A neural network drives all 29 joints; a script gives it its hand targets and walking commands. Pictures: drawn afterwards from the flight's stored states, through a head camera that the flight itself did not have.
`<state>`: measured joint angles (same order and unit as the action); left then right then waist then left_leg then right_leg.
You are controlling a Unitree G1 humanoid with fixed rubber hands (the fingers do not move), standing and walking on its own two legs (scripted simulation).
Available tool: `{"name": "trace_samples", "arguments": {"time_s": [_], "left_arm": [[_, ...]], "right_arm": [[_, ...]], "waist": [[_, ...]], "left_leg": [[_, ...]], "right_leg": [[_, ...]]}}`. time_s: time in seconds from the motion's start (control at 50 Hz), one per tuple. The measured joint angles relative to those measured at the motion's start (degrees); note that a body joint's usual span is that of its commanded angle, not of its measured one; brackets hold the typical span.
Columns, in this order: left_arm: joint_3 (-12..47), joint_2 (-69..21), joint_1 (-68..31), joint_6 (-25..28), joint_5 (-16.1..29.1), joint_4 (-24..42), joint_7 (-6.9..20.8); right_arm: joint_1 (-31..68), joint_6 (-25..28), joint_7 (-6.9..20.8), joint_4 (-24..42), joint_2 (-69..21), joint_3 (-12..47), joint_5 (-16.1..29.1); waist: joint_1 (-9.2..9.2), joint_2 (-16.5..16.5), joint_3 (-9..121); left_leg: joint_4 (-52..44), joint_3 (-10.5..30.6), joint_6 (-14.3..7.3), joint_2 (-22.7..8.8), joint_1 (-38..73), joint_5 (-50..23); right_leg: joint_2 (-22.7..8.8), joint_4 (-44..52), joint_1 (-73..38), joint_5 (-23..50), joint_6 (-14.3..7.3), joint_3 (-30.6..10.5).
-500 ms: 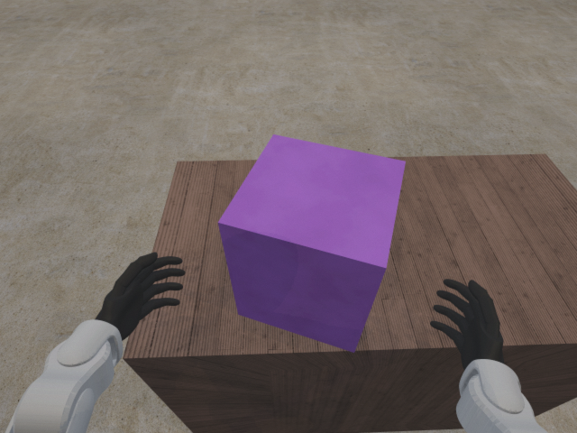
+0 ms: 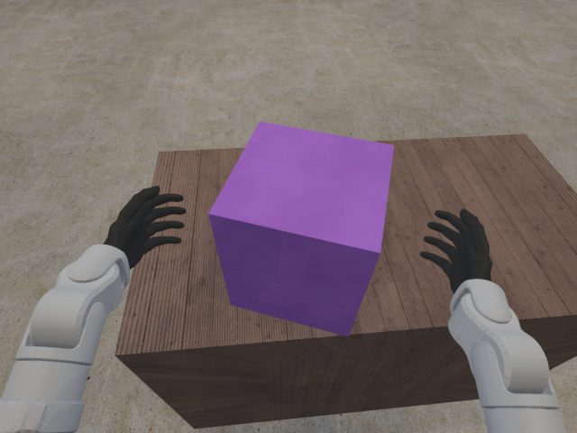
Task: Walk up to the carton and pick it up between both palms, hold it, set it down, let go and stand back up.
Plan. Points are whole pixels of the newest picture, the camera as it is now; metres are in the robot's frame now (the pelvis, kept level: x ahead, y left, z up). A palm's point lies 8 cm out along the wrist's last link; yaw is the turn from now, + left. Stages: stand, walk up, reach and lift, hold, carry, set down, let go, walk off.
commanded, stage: reach and lift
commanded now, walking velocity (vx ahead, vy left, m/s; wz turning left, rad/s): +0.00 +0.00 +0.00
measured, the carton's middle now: (305, 232) +0.41 -0.03 +0.02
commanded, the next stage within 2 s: none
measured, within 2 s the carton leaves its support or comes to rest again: neither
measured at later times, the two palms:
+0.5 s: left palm (156, 186) +0.41 +0.18 +0.14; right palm (477, 233) +0.32 -0.23 +0.12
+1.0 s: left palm (175, 160) +0.46 +0.16 +0.14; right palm (469, 203) +0.36 -0.24 +0.13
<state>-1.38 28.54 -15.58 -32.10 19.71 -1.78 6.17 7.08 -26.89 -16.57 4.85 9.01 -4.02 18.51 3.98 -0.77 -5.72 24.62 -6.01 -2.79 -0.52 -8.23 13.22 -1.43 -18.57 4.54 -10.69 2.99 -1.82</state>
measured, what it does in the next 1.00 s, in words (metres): stands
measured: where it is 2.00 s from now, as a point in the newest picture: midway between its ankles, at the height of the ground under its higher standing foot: outside the picture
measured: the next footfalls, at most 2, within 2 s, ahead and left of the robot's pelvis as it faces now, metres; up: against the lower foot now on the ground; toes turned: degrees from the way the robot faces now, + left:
none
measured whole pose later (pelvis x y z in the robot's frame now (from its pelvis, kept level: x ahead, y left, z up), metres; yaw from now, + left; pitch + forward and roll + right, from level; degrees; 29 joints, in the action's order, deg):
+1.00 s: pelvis -0.01 -0.02 +0.00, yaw +2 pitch +8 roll -2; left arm 4.6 28.5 -53.3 -19.0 18.7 -51.9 3.9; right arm 41.3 -18.3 -16.7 -34.2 6.7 -5.0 16.5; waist 12.3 -0.8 4.2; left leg 25.8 -3.2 -1.6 -1.5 -23.2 10.2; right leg -0.3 -19.3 18.4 -8.3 1.8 0.9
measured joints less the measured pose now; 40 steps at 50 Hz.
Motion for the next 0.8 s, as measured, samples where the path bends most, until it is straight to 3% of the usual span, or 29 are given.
{"name": "trace_samples", "arguments": {"time_s": [0.28, 0.8], "left_arm": [[1.6, 0.5, -13.8, -0.6, 0.5, -13.7, -1.3], [5.7, 1.0, -34.1, 7.8, 0.4, -41.1, -2.2]], "right_arm": [[11.4, -0.9, 1.2, -9.6, 1.3, -1.8, 0.4], [30.7, 4.3, 0.4, -31.8, -1.4, -2.4, -1.9]], "waist": [[2.58, -0.1, 2.2], [6.92, 0.2, 7.9]], "left_leg": [[1.0, 0.0, -0.1, -0.2, -4.5, -0.9], [1.3, 2.3, 0.7, -0.7, -13.1, -2.9]], "right_leg": [[0.1, -1.5, 4.7, 0.7, 0.0, -0.1], [0.8, -1.0, 12.2, 2.3, -0.8, 2.1]]}}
